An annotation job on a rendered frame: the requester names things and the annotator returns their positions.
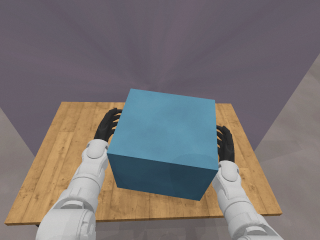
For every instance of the right robot forearm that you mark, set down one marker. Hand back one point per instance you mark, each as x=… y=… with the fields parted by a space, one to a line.
x=237 y=209

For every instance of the left robot upper arm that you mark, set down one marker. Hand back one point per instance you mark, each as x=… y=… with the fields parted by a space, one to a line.
x=68 y=224

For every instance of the left robot hand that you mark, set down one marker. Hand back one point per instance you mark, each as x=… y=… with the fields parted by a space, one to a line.
x=104 y=130

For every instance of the carton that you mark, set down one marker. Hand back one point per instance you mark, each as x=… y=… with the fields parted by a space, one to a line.
x=165 y=144

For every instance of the table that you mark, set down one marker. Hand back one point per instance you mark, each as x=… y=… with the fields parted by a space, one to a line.
x=60 y=155

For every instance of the left robot forearm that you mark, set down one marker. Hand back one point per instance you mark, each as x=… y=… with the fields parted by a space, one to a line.
x=85 y=186

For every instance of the right robot hand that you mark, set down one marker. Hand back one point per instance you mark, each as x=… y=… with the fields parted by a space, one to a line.
x=226 y=151

